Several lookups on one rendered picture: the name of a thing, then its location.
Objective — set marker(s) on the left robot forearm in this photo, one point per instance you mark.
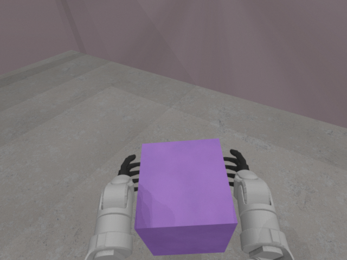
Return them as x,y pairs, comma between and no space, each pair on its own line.
112,238

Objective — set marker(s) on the carton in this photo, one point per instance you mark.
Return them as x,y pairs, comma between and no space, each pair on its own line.
184,202

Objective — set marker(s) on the left robot hand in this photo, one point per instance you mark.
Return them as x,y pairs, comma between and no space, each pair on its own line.
126,166

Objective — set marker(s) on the right robot hand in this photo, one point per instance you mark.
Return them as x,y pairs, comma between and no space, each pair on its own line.
240,162

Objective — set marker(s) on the right robot forearm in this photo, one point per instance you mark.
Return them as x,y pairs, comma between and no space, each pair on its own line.
261,235

